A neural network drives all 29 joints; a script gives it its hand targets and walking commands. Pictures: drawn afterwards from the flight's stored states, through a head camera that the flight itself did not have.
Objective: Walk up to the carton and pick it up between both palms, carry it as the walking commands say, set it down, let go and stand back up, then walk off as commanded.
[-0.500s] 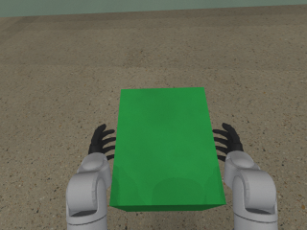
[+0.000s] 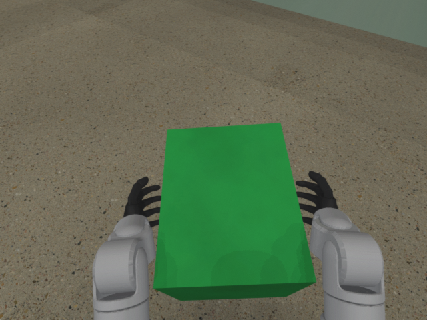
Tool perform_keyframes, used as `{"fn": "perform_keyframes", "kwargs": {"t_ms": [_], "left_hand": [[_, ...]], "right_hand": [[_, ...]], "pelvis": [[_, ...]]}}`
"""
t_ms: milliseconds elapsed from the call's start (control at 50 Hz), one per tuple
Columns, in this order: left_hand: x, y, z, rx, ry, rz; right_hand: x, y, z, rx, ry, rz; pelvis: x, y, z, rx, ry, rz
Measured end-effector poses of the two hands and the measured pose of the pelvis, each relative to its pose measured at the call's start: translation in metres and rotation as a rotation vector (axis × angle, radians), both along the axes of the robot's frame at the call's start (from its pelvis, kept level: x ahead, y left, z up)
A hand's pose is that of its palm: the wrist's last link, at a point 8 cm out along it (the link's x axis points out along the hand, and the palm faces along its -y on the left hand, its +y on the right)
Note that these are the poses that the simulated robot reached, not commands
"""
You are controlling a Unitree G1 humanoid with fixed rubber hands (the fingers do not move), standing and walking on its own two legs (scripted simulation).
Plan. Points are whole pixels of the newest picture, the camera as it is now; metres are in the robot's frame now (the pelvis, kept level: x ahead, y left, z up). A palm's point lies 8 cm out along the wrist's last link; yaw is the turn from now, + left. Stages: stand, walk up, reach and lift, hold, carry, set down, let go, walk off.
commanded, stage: carry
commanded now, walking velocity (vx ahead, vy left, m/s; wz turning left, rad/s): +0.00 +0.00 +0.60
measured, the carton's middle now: (228, 215) +0.33 +0.01 -0.02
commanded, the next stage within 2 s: none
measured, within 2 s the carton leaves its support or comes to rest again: neither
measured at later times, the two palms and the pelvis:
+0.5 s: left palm out of the picture +0.16 +0.32 +0.12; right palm (221, 228) +0.24 +0.03 +0.11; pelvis -0.07 +0.10 +0.01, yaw +16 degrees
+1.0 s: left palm out of the picture +0.04 +0.41 +0.12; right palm (134, 257) +0.20 +0.15 +0.10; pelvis -0.12 +0.15 +0.01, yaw +30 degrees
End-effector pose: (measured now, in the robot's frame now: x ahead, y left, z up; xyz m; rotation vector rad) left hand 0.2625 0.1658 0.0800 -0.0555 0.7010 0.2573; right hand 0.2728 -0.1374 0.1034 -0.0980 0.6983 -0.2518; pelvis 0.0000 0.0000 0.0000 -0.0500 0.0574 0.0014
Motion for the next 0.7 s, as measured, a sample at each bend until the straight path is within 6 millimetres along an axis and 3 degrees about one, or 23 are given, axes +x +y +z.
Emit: {"fn": "perform_keyframes", "kwargs": {"t_ms": [60,140,260,320,400,460,540,600,700], "left_hand": [[-0.012,0.028,-0.005,-0.010,0.041,0.041],[-0.024,0.058,0.002,0.008,0.055,0.085],[-0.041,0.085,0.011,0.027,0.041,0.123],[-0.061,0.103,0.024,0.071,0.054,0.171],[-0.084,0.118,0.026,0.112,-0.015,0.228],[-0.094,0.135,0.038,0.116,-0.049,0.235],[-0.121,0.178,0.043,0.114,-0.047,0.296],[-0.143,0.213,0.030,0.115,-0.047,0.344],[-0.177,0.244,0.016,0.080,-0.003,0.431]], "right_hand": [[0.000,0.028,-0.004,-0.004,0.041,0.045],[0.001,0.059,-0.005,0.026,0.054,0.088],[-0.005,0.087,-0.001,0.045,0.038,0.126],[-0.010,0.107,-0.003,0.093,0.053,0.172],[-0.015,0.127,-0.002,0.120,-0.028,0.226],[-0.024,0.144,0.002,0.140,-0.059,0.234],[-0.034,0.192,0.001,0.143,-0.050,0.302],[-0.043,0.232,-0.007,0.133,-0.051,0.350],[-0.053,0.274,-0.012,0.091,-0.006,0.435]], "pelvis": [[-0.006,0.016,0.007,-0.013,-0.003,0.043],[-0.016,0.036,0.017,-0.039,0.020,0.089],[-0.032,0.054,0.026,-0.021,0.057,0.122],[-0.046,0.062,0.035,-0.003,0.071,0.175],[-0.058,0.069,0.014,0.072,0.048,0.203],[-0.063,0.085,0.014,0.060,0.042,0.231],[-0.071,0.117,0.013,0.084,0.049,0.306],[-0.080,0.141,-0.001,0.056,0.035,0.350],[-0.093,0.153,0.002,0.056,0.024,0.429]]}}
